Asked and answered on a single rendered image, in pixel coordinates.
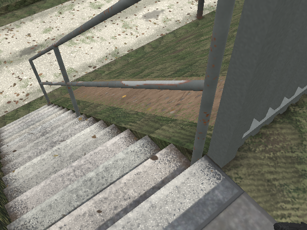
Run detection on stairs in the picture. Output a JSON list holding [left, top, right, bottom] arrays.
[[0, 103, 191, 230]]

